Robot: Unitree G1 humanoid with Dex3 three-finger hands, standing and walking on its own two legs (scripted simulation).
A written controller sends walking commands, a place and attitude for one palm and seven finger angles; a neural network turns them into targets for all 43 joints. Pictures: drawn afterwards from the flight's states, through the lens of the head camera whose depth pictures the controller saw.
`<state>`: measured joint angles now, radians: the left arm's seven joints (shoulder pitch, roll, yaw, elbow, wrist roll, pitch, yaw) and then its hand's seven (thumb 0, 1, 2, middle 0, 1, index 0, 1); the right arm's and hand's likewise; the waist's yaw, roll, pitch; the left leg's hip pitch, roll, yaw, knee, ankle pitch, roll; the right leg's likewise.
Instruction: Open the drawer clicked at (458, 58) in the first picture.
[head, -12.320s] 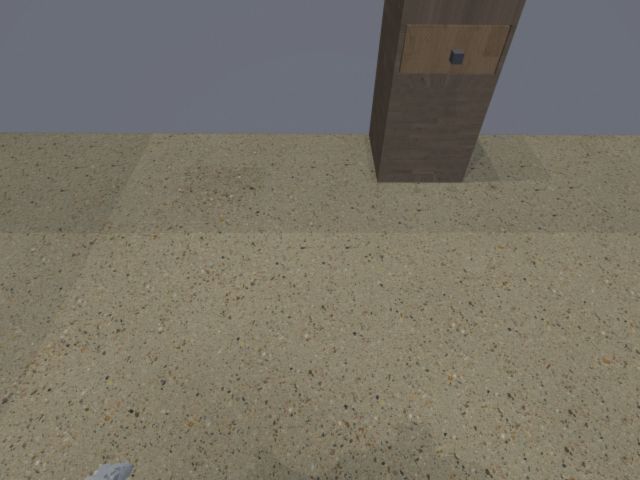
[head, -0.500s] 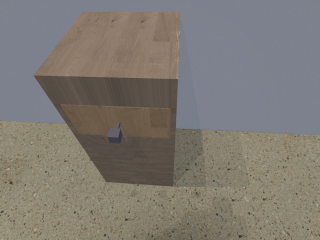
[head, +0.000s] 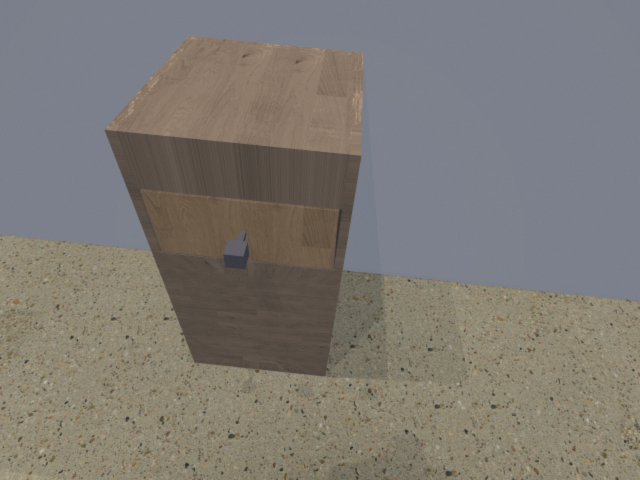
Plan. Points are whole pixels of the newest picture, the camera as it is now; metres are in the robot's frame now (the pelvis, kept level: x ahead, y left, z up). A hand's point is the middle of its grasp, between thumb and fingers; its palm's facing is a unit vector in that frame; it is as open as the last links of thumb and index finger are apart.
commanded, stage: come to a stop and stand still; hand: left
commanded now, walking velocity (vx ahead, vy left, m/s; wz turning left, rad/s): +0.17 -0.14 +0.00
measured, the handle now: (238, 247) +0.56 +0.20 -0.12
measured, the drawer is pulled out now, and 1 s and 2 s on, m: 0.00 0.00 0.00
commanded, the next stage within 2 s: look again from close up in 0.82 s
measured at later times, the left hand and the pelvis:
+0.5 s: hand out of the picture +0.12 +0.13 -0.18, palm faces -0.02 -0.98 -0.21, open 7.2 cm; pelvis +0.04 -0.03 -0.02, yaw +1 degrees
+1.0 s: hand out of the picture +0.02 +0.15 -0.17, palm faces +0.07 -0.98 -0.21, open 7.3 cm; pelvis +0.04 -0.02 +0.00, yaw +1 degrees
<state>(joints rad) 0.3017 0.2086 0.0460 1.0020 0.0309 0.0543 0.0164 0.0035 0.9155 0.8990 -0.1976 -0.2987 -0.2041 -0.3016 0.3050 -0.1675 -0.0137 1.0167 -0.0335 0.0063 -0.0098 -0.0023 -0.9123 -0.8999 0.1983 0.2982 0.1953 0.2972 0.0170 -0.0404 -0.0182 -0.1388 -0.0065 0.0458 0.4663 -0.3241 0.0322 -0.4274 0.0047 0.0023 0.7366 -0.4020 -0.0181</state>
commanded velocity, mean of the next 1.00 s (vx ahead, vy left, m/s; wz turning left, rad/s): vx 0.01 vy -0.02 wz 0.00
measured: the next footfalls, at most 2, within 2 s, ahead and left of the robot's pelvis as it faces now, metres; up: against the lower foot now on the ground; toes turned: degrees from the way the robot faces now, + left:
right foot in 0.36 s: +0.09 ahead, -0.11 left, +0.00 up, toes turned +1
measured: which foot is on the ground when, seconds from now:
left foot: down 0.00-1.00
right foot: up 0.00-0.34, down 0.36-1.00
